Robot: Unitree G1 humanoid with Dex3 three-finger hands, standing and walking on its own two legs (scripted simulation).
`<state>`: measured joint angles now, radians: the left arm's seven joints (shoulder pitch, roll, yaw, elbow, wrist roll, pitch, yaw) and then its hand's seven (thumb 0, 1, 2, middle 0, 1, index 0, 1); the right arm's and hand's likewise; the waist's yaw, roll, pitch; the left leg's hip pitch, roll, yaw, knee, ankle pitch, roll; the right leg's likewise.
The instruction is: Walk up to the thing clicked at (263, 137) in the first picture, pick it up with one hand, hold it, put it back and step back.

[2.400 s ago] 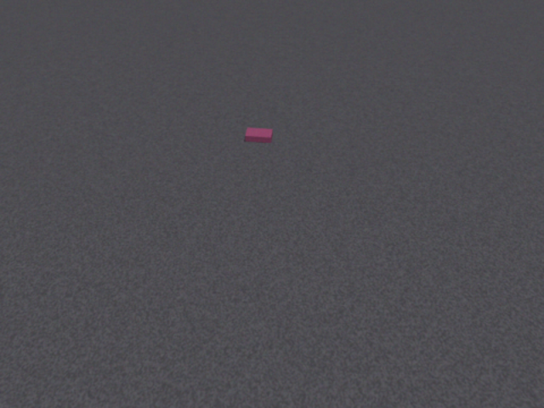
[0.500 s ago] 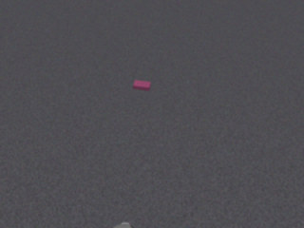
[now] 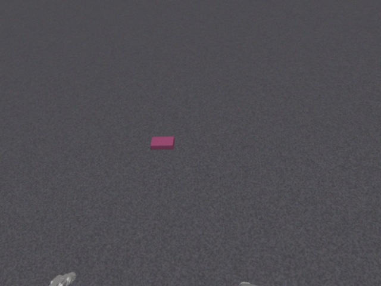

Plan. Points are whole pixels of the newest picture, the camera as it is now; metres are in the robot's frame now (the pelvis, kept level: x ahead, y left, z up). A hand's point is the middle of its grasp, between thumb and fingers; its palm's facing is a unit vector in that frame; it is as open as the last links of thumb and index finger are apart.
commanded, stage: walk up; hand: left
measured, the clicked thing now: (162, 143) +1.16 +0.30 -0.73
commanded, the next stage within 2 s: none
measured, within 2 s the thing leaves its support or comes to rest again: neither
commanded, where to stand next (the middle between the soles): +0.77 +0.04 m, yaw -1 degrees
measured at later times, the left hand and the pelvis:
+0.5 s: hand (82, 253) +0.24 +0.32 -0.14, palm faces -0.01 -0.94 -0.35, open 7.4 cm; pelvis +0.24 +0.05 +0.01, yaw +1 degrees
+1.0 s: hand (117, 159) +0.52 +0.28 -0.10, palm faces -0.04 -0.91 -0.40, open 7.4 cm; pelvis +0.43 +0.01 +0.01, yaw -1 degrees
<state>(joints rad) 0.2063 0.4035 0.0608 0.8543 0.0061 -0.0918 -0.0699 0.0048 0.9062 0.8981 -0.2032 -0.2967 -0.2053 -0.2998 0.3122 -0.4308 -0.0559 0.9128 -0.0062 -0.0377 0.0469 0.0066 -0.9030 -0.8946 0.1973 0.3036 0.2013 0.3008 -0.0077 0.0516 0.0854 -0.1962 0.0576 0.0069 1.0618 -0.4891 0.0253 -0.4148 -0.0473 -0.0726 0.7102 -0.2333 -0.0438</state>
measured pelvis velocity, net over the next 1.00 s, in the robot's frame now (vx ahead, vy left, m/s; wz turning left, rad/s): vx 0.43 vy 0.01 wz -0.01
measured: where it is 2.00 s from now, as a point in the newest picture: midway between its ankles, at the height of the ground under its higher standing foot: (197, 199)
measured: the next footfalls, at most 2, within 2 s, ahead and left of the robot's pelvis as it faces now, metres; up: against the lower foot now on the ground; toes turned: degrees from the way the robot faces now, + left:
left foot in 0.40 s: +0.35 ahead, +0.15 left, +0.00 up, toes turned +6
right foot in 0.88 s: +0.54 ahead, -0.10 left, +0.00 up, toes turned -5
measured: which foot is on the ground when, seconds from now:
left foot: up 0.00-0.38, down 0.40-0.92, up 0.94-1.00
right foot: down 0.00-0.44, up 0.46-0.86, down 0.88-1.00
